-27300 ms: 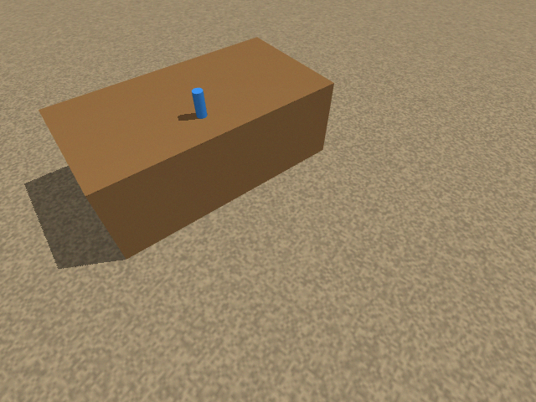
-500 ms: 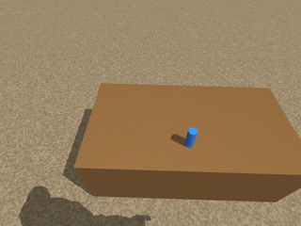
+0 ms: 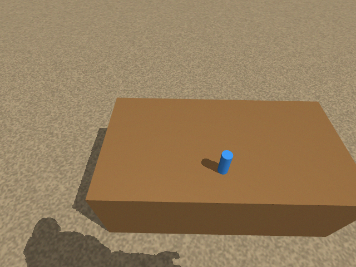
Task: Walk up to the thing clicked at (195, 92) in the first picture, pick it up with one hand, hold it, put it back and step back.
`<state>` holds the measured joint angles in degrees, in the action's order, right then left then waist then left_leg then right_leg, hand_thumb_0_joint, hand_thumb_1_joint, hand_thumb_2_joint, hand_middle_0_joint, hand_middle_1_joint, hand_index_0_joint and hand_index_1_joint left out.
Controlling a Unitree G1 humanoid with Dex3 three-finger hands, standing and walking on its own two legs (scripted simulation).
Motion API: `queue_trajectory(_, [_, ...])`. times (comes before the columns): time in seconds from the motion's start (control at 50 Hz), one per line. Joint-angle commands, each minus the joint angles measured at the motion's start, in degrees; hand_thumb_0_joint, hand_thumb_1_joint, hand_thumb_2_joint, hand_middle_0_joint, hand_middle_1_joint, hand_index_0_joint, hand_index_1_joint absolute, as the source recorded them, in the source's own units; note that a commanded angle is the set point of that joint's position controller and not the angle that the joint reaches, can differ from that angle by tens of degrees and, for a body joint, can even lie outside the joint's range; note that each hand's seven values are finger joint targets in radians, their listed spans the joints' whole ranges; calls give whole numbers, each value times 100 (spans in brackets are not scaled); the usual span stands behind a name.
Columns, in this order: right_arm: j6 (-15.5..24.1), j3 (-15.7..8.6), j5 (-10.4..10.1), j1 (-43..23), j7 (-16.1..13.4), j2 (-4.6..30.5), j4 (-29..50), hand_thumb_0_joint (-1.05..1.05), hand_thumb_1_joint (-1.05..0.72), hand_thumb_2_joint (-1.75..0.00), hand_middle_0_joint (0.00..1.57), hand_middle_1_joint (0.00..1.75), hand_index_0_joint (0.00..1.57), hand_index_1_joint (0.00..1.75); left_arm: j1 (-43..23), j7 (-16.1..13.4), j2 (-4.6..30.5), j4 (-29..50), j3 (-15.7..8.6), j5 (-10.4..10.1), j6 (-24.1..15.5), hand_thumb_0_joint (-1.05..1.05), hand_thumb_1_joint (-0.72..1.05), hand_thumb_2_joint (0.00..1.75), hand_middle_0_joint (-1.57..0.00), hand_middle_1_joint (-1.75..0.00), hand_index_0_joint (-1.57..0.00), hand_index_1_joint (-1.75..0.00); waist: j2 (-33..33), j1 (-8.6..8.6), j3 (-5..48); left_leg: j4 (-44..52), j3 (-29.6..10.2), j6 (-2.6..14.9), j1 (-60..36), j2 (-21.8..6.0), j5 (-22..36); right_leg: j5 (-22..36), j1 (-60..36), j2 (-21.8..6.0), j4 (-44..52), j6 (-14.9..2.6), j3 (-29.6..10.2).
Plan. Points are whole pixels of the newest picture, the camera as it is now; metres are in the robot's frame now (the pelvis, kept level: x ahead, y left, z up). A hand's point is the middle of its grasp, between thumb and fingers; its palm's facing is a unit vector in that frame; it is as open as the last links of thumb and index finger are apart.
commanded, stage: stand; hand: right
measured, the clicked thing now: (224, 162) +0.55 -0.19 -0.30
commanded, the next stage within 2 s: step back in 0.62 s
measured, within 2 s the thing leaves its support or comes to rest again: neither
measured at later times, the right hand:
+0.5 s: hand out of the picture +0.07 -0.25 -0.16, palm faces -0.02 +0.94 -0.35, open 7.4 cm
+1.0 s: hand out of the picture +0.01 -0.23 -0.16, palm faces -0.04 +0.90 -0.43, open 7.4 cm
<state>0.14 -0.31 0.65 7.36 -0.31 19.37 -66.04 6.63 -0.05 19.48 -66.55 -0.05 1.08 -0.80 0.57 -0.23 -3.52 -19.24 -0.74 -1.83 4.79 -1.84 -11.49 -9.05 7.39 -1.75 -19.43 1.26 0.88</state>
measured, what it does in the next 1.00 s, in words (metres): lifts its right foot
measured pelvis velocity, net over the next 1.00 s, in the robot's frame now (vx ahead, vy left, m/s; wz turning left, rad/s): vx -0.05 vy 0.04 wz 0.01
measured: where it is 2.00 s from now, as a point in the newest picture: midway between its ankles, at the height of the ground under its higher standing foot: outside the picture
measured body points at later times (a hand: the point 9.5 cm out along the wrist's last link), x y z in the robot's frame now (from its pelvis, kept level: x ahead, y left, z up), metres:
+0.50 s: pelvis +0.01 +0.00 +0.00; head +0.01 +0.00 +0.45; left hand +0.07 +0.30 -0.14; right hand +0.08 -0.30 -0.13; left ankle -0.01 +0.14 -0.75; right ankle +0.02 -0.13 -0.75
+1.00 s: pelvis -0.05 +0.04 -0.02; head +0.03 +0.08 +0.42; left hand +0.09 +0.36 -0.16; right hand +0.01 -0.28 -0.13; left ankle -0.05 +0.14 -0.75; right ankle -0.02 -0.11 -0.71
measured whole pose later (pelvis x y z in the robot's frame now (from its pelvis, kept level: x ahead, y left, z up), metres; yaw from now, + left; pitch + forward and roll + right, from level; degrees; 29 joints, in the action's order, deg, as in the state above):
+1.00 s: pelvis -0.05 +0.04 -0.02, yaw +1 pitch -1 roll -1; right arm -1.8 -2.7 1.3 8.5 0.2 20.6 -56.6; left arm 0.6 -1.7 23.5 -53.1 -4.5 0.9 3.3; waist 3.3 1.0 -11.2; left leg -37.7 -0.7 2.6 16.6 1.7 -20.2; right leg -29.2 26.3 3.2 -52.8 -1.1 -8.4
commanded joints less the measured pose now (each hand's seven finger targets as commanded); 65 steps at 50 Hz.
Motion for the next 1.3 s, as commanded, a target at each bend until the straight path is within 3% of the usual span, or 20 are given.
queue_trajectory(0.0, [122,-234,20,-227,-58,1243,327,0,-90,-90,20,30,20,30,-203,-69,1136,343,-201,-30,-95,0,90,90,-20,-30,-20,-30,-75,6,440,336,-371,266,169,-567,778,566,-242,-565,274,-191,-469])
queue_trajectory(0.08, [123,-216,1,-186,-53,1210,317,0,-90,-90,20,30,20,30,-193,-72,1158,346,-196,-44,-114,0,90,90,-20,-30,-20,-30,-35,19,544,292,-338,256,85,-572,1106,1026,-345,-590,207,-179,-451])
queue_trajectory(0.48, [107,-221,9,-210,-34,1225,368,0,-90,-90,20,30,20,30,-269,-58,1178,396,-221,-51,-96,0,90,90,-20,-30,-20,-30,-118,27,238,421,-354,230,304,-534,515,368,-217,-547,387,-182,-457])
queue_trajectory(0.58, [126,-215,1,-200,-38,1222,394,0,-90,-90,20,30,20,30,-251,-54,1220,417,-233,-53,-101,0,90,90,-20,-30,-20,-30,-95,22,427,408,-371,230,156,-562,803,658,-296,-566,293,-199,-445])
queue_trajectory(0.6, [21,-314,6,-436,-11,1459,496,0,-90,-90,20,30,20,30,-149,-66,1549,588,-569,-146,-50,0,90,90,-20,-30,-20,-30,-58,-69,-234,-302,-386,439,612,-427,1440,1401,245,-478,-131,-228,-544])
queue_trajectory(0.7, [-87,-378,-68,3,-10,1269,756,0,-90,-90,20,30,20,30,-185,-101,1584,1016,-684,-124,53,0,90,90,-20,-30,-20,-30,398,109,619,-1503,-7,461,645,-42,898,1771,184,-989,-232,-846,-991])
queue_trajectory(0.78, [-232,-459,-41,413,34,1216,950,0,-90,-90,20,30,20,30,-694,-114,1748,1541,-744,35,117,0,90,90,-20,-30,-20,-30,1189,194,766,-2936,2,463,803,360,-1634,1546,808,-1761,-226,-1461,-1535])
queue_trajectory(0.82, [-229,-496,-58,668,63,1255,1013,0,-90,-90,20,30,20,30,-935,-117,1721,1709,-729,51,156,0,90,90,-20,-30,-20,-30,1209,361,740,-2528,-222,552,652,163,-1414,1293,1131,-1626,-559,-1243,-1282])
queue_trajectory(0.84, [-189,-514,-62,684,61,1295,1041,0,-90,-90,20,30,20,30,-981,-115,1625,1755,-695,30,183,0,90,90,-20,-30,-20,-30,980,366,786,-1993,-194,590,640,92,-667,1191,1041,-1320,-1043,-1028,-1008])
queue_trajectory(0.86, [-153,-560,2,635,41,1488,1115,0,-90,-90,20,30,20,30,-974,-115,1442,1835,-642,-8,224,0,90,90,-20,-30,-20,-30,197,374,653,-1018,-725,638,861,-423,814,561,1133,-684,-1813,-656,-597])
queue_trajectory(0.88, [-104,-660,42,397,17,1894,1200,0,-90,-90,20,30,20,30,-895,-134,1126,1880,-585,-68,257,0,90,90,-20,-30,-20,-30,-1017,298,488,-132,-1862,821,784,-1187,2202,-667,1584,374,-2830,-328,-242])
queue_trajectory(0.9, [-56,-716,130,431,-18,2106,1249,0,-90,-90,20,30,20,30,-727,-183,1083,1843,-623,-56,323,0,90,90,-20,-30,-20,-30,-1030,249,518,-63,-2528,1017,359,-1561,2906,-2398,2125,801,-3430,-294,-826])
queue_trajectory(0.92, [-31,-685,139,352,-53,1984,1292,0,-90,-90,20,30,20,30,-375,-202,1131,1792,-620,-48,363,0,90,90,-20,-30,-20,-30,-574,79,558,-375,-2186,1209,254,-1609,3523,-2611,2128,728,-4002,-289,-1059])
queue_trajectory(0.94, [-33,-692,137,215,-74,2086,1447,0,-90,-90,20,30,20,30,-238,-235,1078,1783,-586,-56,365,0,90,90,-20,-30,-20,-30,-957,120,647,-340,-2345,1154,381,-1705,3637,-2734,2199,808,-4304,-279,-1223])
queue_trajectory(0.96, [-43,-690,141,-16,-110,1981,1520,0,-90,-90,20,30,20,30,-271,-256,1138,1761,-622,-51,383,0,90,90,-20,-30,-20,-30,-985,98,597,-257,-2180,1126,508,-1640,3213,-2513,2171,804,-4513,-300,-1344])
queue_trajectory(1.02, [-21,-606,170,-392,-177,1616,1713,0,-90,-90,20,30,20,30,48,-233,1257,1703,-652,-106,389,0,90,90,-20,-30,-20,-30,-925,-176,625,-676,-1333,1386,91,-1202,3133,-1915,2281,721,-5033,-196,-1262])
queue_trajectory(1.14, [-56,-638,53,387,-226,1475,1734,0,-90,-90,20,30,20,30,-264,-174,1158,2078,-650,-38,250,0,90,90,-20,-30,-20,-30,-735,336,768,-1088,-1166,1465,-966,-1123,3489,-1848,2271,545,-3363,50,-847])
queue_trajectory(1.22, [-123,-635,33,135,-166,1617,1873,0,-90,-90,20,30,20,30,192,-139,1074,1979,-688,-36,202,0,90,90,-20,-30,-20,-30,-1006,205,849,-1200,-1060,1332,-395,-1089,2778,-1424,1261,352,-1743,-108,-356])
queue_trajectory(1.26, [-159,-637,-12,-126,-143,1657,1968,0,-90,-90,20,30,20,30,553,-141,1085,1812,-703,23,164,0,90,90,-20,-30,-20,-30,-798,-18,915,-1457,-954,1183,182,-1005,2181,-406,487,351,-679,-234,-180])
queue_trajectory(1.28, [-161,-603,-53,-187,-125,1517,1974,0,-90,-90,20,30,20,30,589,-146,1172,1791,-724,59,135,0,90,90,-20,-30,-20,-30,-568,-56,977,-1628,-856,972,508,-857,1662,240,132,203,-444,-324,-415])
